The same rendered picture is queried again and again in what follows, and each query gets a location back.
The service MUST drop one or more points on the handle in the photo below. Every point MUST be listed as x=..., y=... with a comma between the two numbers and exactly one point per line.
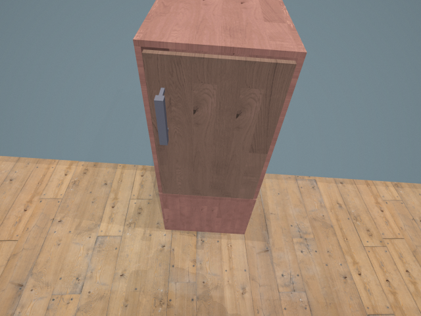
x=160, y=110

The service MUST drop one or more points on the cupboard door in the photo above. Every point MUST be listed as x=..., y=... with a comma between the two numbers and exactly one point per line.
x=222, y=112

